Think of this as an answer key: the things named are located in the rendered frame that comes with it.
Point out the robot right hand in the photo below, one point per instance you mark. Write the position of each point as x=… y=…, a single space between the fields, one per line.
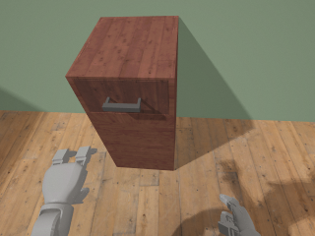
x=239 y=220

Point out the left robot forearm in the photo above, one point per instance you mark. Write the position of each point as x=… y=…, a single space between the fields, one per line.
x=54 y=219

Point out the cabinet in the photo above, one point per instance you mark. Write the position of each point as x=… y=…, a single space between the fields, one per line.
x=133 y=48

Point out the handle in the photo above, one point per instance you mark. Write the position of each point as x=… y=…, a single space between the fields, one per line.
x=122 y=107

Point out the robot left hand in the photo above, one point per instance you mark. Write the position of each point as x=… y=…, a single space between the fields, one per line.
x=63 y=181

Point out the drawer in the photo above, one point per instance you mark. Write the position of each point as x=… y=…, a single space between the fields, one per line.
x=154 y=94

